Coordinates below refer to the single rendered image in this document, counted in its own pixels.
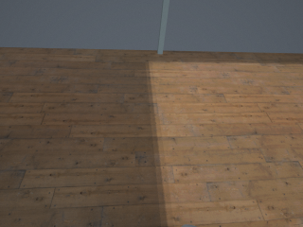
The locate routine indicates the panel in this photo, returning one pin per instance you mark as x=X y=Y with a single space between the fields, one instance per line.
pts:
x=163 y=26

